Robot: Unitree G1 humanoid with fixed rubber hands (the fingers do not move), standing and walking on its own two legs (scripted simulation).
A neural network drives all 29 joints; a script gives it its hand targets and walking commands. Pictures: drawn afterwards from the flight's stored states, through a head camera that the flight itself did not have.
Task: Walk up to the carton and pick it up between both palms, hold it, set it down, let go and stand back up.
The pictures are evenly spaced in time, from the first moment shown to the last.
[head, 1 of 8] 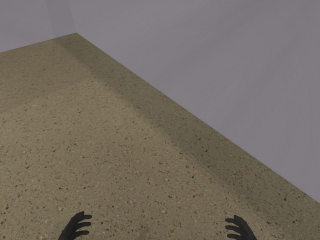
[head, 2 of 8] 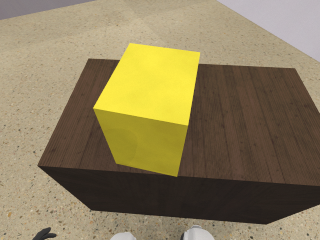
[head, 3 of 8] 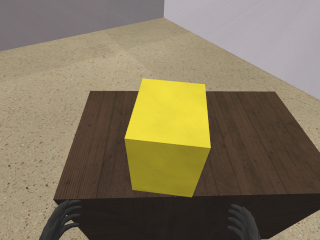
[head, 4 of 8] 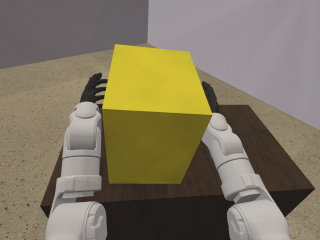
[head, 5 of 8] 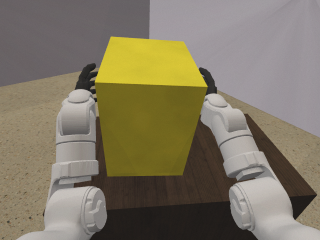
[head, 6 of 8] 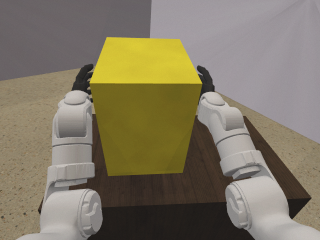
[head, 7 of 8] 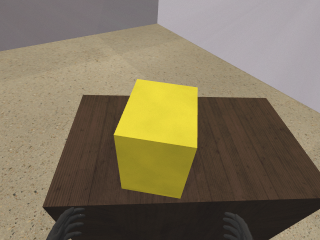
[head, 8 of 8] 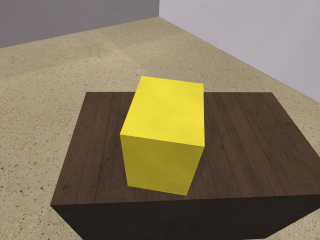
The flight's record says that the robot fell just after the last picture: no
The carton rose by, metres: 0.26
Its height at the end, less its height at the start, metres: +0.00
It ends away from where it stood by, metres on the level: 0.02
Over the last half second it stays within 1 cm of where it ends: yes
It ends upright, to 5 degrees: yes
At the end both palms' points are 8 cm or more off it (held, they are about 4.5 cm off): yes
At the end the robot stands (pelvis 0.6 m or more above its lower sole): yes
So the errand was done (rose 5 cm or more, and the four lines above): yes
